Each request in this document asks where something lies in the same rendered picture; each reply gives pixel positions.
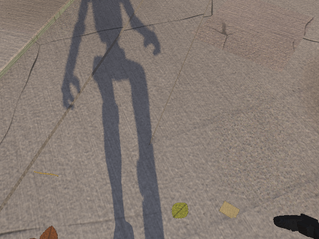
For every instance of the robot right hand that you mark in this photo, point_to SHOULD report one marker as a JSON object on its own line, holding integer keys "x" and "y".
{"x": 302, "y": 223}

